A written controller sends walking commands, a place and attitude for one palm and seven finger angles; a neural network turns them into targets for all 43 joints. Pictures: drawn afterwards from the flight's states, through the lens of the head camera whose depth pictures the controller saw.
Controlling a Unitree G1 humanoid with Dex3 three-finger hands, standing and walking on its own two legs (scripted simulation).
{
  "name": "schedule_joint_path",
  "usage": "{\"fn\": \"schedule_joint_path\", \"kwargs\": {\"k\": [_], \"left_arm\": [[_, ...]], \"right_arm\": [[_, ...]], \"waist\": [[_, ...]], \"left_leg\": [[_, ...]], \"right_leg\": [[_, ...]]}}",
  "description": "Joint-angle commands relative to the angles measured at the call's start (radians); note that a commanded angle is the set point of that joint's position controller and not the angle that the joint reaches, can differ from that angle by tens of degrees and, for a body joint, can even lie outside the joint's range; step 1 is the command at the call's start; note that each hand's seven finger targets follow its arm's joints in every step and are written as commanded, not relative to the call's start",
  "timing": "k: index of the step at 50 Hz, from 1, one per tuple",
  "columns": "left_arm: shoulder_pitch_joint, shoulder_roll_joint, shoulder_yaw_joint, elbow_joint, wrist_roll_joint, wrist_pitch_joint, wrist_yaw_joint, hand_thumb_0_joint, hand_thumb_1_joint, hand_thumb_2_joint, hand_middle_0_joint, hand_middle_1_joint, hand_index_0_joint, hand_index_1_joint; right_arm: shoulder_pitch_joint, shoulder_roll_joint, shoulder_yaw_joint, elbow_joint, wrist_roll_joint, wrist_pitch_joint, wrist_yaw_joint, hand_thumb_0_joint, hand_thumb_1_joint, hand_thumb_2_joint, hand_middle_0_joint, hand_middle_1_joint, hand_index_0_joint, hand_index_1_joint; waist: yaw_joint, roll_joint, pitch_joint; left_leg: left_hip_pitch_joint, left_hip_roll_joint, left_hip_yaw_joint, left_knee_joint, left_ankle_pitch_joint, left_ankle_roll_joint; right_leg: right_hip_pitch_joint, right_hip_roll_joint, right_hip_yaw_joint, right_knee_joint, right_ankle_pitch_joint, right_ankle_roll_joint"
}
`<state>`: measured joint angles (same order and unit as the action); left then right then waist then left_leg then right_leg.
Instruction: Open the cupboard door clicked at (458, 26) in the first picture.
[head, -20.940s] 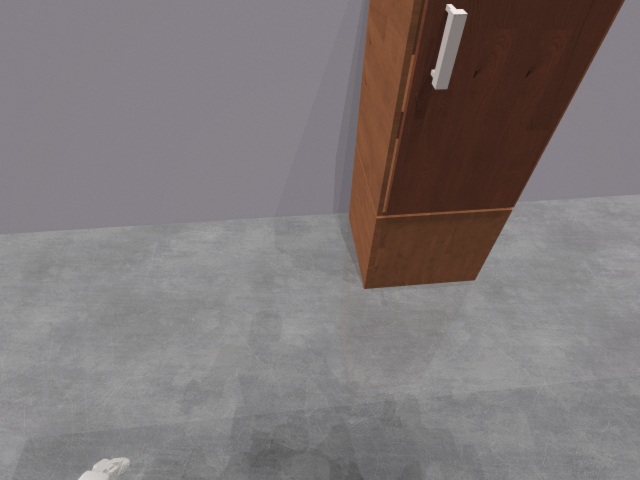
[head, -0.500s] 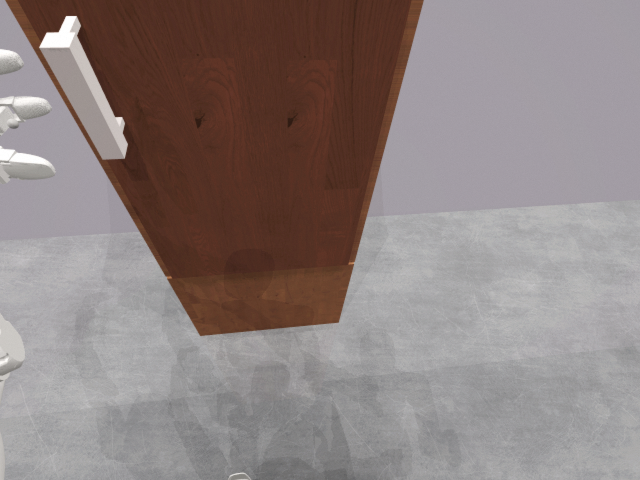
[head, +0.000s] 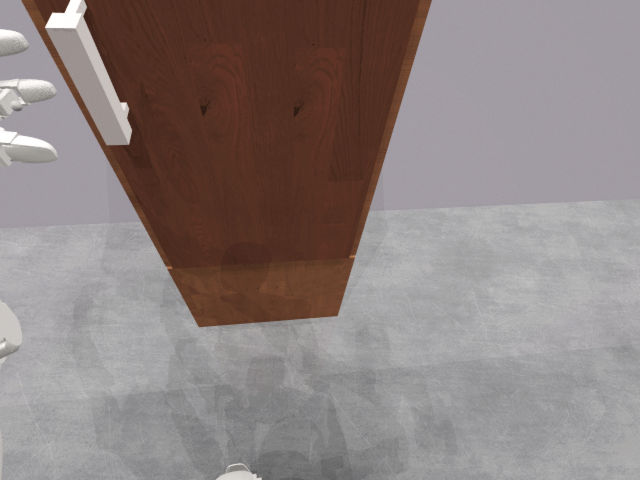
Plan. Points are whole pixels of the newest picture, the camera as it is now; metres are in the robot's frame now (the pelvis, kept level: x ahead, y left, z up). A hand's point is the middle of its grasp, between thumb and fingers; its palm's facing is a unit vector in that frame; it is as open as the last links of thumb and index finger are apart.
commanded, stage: slide the fingers in behind the handle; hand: left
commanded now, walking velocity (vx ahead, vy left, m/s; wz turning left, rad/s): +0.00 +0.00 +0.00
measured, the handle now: (99, 75) +0.54 +0.22 +0.18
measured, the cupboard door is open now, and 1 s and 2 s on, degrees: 0 0 0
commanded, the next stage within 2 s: close the thumb around the handle in 1.60 s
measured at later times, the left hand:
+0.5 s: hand (53, 108) +0.49 +0.25 +0.18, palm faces +0.03 -1.00 +0.01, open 14.0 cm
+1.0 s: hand (90, 104) +0.49 +0.22 +0.18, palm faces +0.02 -1.00 +0.01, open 14.0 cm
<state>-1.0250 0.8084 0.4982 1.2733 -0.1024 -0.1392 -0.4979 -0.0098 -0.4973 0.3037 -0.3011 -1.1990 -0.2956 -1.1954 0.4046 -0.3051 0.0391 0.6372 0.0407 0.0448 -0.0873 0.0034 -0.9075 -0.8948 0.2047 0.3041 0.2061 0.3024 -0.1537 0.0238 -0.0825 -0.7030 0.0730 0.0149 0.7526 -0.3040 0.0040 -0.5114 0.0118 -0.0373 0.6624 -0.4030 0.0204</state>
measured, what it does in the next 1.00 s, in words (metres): stands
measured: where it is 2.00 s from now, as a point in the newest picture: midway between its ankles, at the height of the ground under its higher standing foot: outside the picture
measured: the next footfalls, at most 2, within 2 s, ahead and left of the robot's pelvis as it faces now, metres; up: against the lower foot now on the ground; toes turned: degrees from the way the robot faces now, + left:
none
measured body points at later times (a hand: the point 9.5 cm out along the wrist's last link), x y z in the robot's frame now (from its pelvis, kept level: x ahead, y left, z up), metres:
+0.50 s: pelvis +0.00 +0.00 +0.00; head +0.07 +0.01 +0.45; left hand +0.48 +0.31 +0.18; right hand +0.01 -0.28 -0.11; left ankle +0.03 +0.11 -0.71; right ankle -0.06 -0.14 -0.71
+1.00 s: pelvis +0.00 -0.01 +0.00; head +0.07 +0.00 +0.45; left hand +0.48 +0.27 +0.18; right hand +0.01 -0.29 -0.11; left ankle +0.03 +0.11 -0.71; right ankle -0.06 -0.14 -0.71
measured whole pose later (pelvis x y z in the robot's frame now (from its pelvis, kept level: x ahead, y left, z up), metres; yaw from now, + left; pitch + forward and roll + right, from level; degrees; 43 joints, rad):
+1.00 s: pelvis +0.00 -0.01 +0.00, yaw +0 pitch +12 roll -2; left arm -1.00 0.62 0.41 1.18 -0.12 -0.13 -0.34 -0.01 -0.50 0.30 -0.30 -1.20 -0.30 -1.20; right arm 0.41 -0.30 0.02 0.67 0.03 0.02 -0.07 0.00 -0.91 -0.89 0.20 0.30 0.21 0.30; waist -0.14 0.04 -0.08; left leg -0.65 0.07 0.01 0.73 -0.29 -0.01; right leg -0.47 0.01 -0.04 0.66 -0.41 0.01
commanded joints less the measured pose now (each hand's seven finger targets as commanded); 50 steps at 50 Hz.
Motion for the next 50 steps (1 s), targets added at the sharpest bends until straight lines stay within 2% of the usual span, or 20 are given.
{"fn": "schedule_joint_path", "kwargs": {"k": [1,4,6,8,9,10,14,15,18,22,25,28,29,34,38,40,42,45,49,50], "left_arm": [[-0.430,0.353,0.055,-0.236,-0.024,-0.061,0.003,0.000,-0.500,0.300,-0.300,-1.200,-0.300,-1.200],[-0.416,0.294,0.029,-0.278,-0.042,-0.069,-0.004,0.000,-0.500,0.300,-0.300,-1.200,-0.300,-1.200],[-0.393,0.257,0.013,-0.235,-0.053,-0.052,-0.006,0.000,-0.500,0.300,-0.300,-1.200,-0.300,-1.200],[-0.404,0.267,0.020,-0.217,-0.056,-0.044,-0.001,0.000,-0.500,0.300,-0.300,-1.200,-0.300,-1.200],[-0.425,0.286,0.023,-0.243,-0.047,-0.043,0.005,0.000,-0.500,0.300,-0.300,-1.200,-0.300,-1.200],[-0.419,0.255,0.002,-0.244,-0.041,-0.040,0.011,0.000,-0.500,0.300,-0.300,-1.200,-0.300,-1.200],[-0.428,0.276,0.044,-0.360,-0.042,-0.075,0.042,0.000,-0.500,0.300,-0.300,-1.200,-0.300,-1.200],[-0.401,0.203,0.000,-0.355,-0.051,-0.071,0.042,0.000,-0.500,0.300,-0.300,-1.200,-0.300,-1.200],[-0.356,0.209,0.022,-0.296,-0.065,-0.046,0.052,0.000,-0.500,0.300,-0.300,-1.200,-0.300,-1.200],[-0.399,0.199,-0.010,-0.302,-0.031,-0.029,0.085,0.000,-0.500,0.300,-0.300,-1.200,-0.300,-1.200],[-0.422,0.195,0.003,-0.366,-0.037,-0.059,0.104,0.000,-0.500,0.300,-0.300,-1.200,-0.300,-1.200],[-0.405,0.132,-0.031,-0.313,-0.053,-0.058,0.104,0.000,-0.500,0.300,-0.300,-1.200,-0.300,-1.200],[-0.411,0.164,-0.012,-0.300,-0.049,-0.054,0.106,0.000,-0.500,0.300,-0.300,-1.200,-0.300,-1.200],[-0.429,0.163,-0.018,-0.342,-0.037,-0.055,0.116,0.000,-0.500,0.300,-0.300,-1.200,-0.300,-1.200],[-0.405,0.117,-0.038,-0.314,-0.058,-0.054,0.117,0.000,-0.500,0.300,-0.300,-1.200,-0.300,-1.200],[-0.421,0.114,-0.047,-0.326,-0.049,-0.050,0.122,0.000,-0.500,0.300,-0.300,-1.200,-0.300,-1.200],[-0.436,0.105,-0.055,-0.305,-0.046,-0.045,0.131,0.000,-0.500,0.300,-0.300,-1.200,-0.300,-1.200],[-0.484,0.082,-0.075,-0.338,-0.044,-0.057,0.145,0.000,-0.500,0.300,-0.300,-1.200,-0.300,-1.200],[-0.481,0.094,-0.051,-0.341,-0.043,-0.066,0.167,0.000,-0.500,0.300,-0.300,-1.200,-0.300,-1.200],[-0.470,0.069,-0.061,-0.340,-0.043,-0.064,0.170,0.000,-0.500,0.300,-0.300,-1.200,-0.300,-1.200]], "right_arm": [[0.143,-0.192,-0.075,-0.065,0.000,-0.017,-0.017,0.000,-0.900,-0.900,0.200,0.300,0.200,0.300],[0.144,-0.185,-0.078,-0.066,0.000,-0.018,-0.011,0.000,-0.900,-0.900,0.200,0.300,0.200,0.300],[0.144,-0.185,-0.078,-0.060,0.000,-0.017,-0.011,0.000,-0.900,-0.900,0.200,0.300,0.200,0.300],[0.148,-0.189,-0.076,-0.053,0.000,-0.019,-0.015,0.000,-0.900,-0.900,0.200,0.300,0.200,0.300],[0.147,-0.190,-0.077,-0.054,0.001,-0.020,-0.015,0.000,-0.900,-0.900,0.200,0.300,0.200,0.300],[0.147,-0.184,-0.077,-0.056,0.000,-0.022,-0.012,0.000,-0.900,-0.900,0.200,0.300,0.200,0.300],[0.149,-0.179,-0.084,-0.057,-0.008,-0.029,-0.004,0.000,-0.900,-0.900,0.200,0.300,0.200,0.300],[0.141,-0.173,-0.083,-0.060,-0.005,-0.031,0.001,0.000,-0.900,-0.900,0.200,0.300,0.200,0.300],[0.138,-0.177,-0.081,-0.059,-0.004,-0.030,0.000,0.000,-0.900,-0.900,0.200,0.300,0.200,0.300],[0.123,-0.172,-0.080,-0.064,-0.001,-0.032,0.001,0.000,-0.900,-0.900,0.200,0.300,0.200,0.300],[0.120,-0.169,-0.083,-0.067,-0.004,-0.039,0.000,0.000,-0.900,-0.900,0.200,0.300,0.200,0.300],[0.117,-0.165,-0.079,-0.057,-0.003,-0.044,0.000,0.000,-0.900,-0.900,0.200,0.300,0.200,0.300],[0.114,-0.169,-0.080,-0.053,-0.001,-0.044,0.000,0.000,-0.900,-0.900,0.200,0.300,0.200,0.300],[0.109,-0.164,-0.081,-0.062,-0.002,-0.046,0.000,0.000,-0.900,-0.900,0.200,0.300,0.200,0.300],[0.107,-0.160,-0.079,-0.058,0.000,-0.046,0.000,0.000,-0.900,-0.900,0.200,0.300,0.200,0.300],[0.101,-0.160,-0.080,-0.058,0.002,-0.047,0.000,0.000,-0.900,-0.900,0.200,0.300,0.200,0.300],[0.108,-0.162,-0.082,-0.048,0.002,-0.048,-0.001,0.000,-0.900,-0.900,0.200,0.300,0.200,0.300],[0.108,-0.159,-0.082,-0.042,-0.001,-0.055,0.000,0.000,-0.900,-0.900,0.200,0.300,0.200,0.300],[0.120,-0.161,-0.084,-0.031,-0.007,-0.060,0.004,0.000,-0.900,-0.900,0.200,0.300,0.200,0.300],[0.118,-0.156,-0.086,-0.034,-0.007,-0.063,0.007,0.000,-0.900,-0.900,0.200,0.300,0.200,0.300]], "waist": [[0.007,0.152,-0.401],[0.008,0.169,-0.437],[0.001,0.128,-0.376],[-0.002,0.112,-0.331],[0.004,0.136,-0.359],[0.001,0.147,-0.360],[0.021,0.204,-0.458],[0.012,0.195,-0.446],[0.021,0.103,-0.380],[0.010,0.132,-0.331],[0.013,0.141,-0.403],[-0.001,0.097,-0.350],[0.003,0.081,-0.347],[0.010,0.114,-0.395],[0.005,0.063,-0.343],[0.005,0.098,-0.356],[-0.006,0.076,-0.324],[-0.010,0.127,-0.352],[-0.004,0.103,-0.395],[-0.002,0.103,-0.399]], "left_leg": [[0.490,-0.036,-0.052,-0.032,0.354,0.037],[0.540,-0.036,-0.049,-0.025,0.402,0.036],[0.504,-0.034,-0.050,-0.034,0.351,0.037],[0.470,-0.036,-0.047,-0.042,0.320,0.042],[0.476,-0.037,-0.047,-0.044,0.324,0.040],[0.487,-0.037,-0.049,-0.044,0.328,0.038],[0.575,-0.032,-0.062,-0.032,0.413,0.030],[0.588,-0.032,-0.061,-0.033,0.421,0.029],[0.503,-0.039,-0.045,-0.042,0.374,0.039],[0.482,-0.037,-0.045,-0.055,0.315,0.036],[0.536,-0.035,-0.052,-0.048,0.362,0.034],[0.508,-0.038,-0.044,-0.047,0.332,0.039],[0.489,-0.037,-0.042,-0.051,0.321,0.040],[0.508,-0.041,-0.037,-0.046,0.351,0.039],[0.467,-0.045,-0.029,-0.050,0.325,0.044],[0.481,-0.046,-0.031,-0.052,0.322,0.041],[0.470,-0.042,-0.036,-0.054,0.293,0.041],[0.499,-0.042,-0.042,-0.054,0.298,0.038],[0.512,-0.038,-0.048,-0.051,0.327,0.037],[0.517,-0.042,-0.044,-0.049,0.333,0.038]], "right_leg": [[-0.073,0.048,-0.006,-0.076,0.369,-0.021],[-0.069,0.054,-0.009,-0.075,0.404,-0.022],[-0.089,0.055,-0.013,-0.086,0.364,-0.021],[-0.092,0.054,-0.012,-0.092,0.342,-0.024],[-0.081,0.050,-0.008,-0.089,0.348,-0.022],[-0.091,0.051,-0.012,-0.087,0.344,-0.023],[-0.069,0.055,-0.015,-0.073,0.384,-0.030],[-0.079,0.057,-0.019,-0.075,0.387,-0.031],[-0.039,0.055,-0.017,-0.083,0.395,-0.027],[-0.068,0.048,-0.013,-0.090,0.344,-0.023],[-0.044,0.049,-0.010,-0.080,0.379,-0.026],[-0.048,0.049,-0.009,-0.089,0.372,-0.024],[-0.038,0.046,-0.004,-0.091,0.379,-0.020],[-0.016,0.042,0.000,-0.080,0.413,-0.020],[0.003,0.043,-0.001,-0.088,0.417,-0.019],[-0.010,0.041,0.003,-0.089,0.410,-0.019],[-0.034,0.041,0.001,-0.097,0.374,-0.018],[-0.048,0.041,0.001,-0.093,0.360,-0.021],[-0.030,0.043,-0.002,-0.084,0.382,-0.021],[-0.027,0.044,-0.001,-0.085,0.390,-0.020]]}}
